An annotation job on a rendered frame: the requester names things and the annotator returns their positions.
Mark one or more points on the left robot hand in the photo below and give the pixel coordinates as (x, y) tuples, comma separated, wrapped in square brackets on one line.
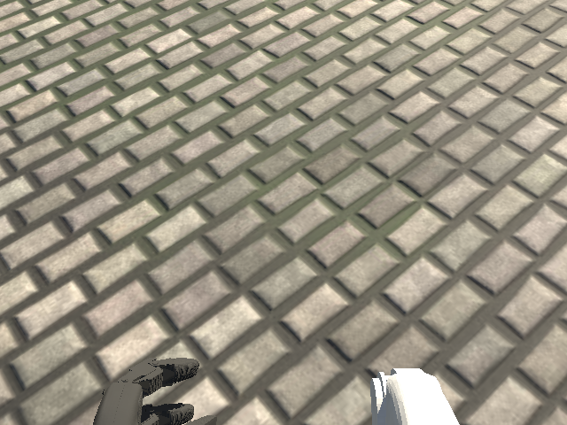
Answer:
[(122, 403)]

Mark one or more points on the right robot thigh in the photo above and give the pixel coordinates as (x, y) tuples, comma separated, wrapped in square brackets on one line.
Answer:
[(409, 396)]

